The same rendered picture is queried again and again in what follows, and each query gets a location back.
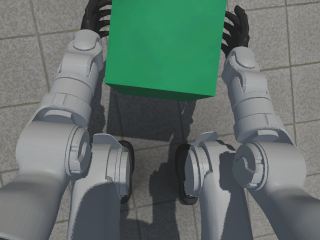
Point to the robot left forearm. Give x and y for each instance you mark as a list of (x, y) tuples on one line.
[(74, 84)]

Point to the right robot thigh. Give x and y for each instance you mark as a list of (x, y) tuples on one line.
[(223, 204)]

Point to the left robot hand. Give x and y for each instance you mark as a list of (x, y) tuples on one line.
[(93, 14)]

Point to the robot right forearm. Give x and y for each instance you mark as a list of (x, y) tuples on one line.
[(251, 104)]

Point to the robot right shin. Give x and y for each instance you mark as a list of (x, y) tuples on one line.
[(206, 136)]

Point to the right robot upper arm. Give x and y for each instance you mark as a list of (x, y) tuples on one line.
[(274, 173)]

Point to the right robot hand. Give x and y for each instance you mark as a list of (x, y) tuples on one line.
[(239, 32)]

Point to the left robot upper arm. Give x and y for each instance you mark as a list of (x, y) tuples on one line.
[(49, 154)]

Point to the carton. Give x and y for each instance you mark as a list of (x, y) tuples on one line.
[(166, 49)]

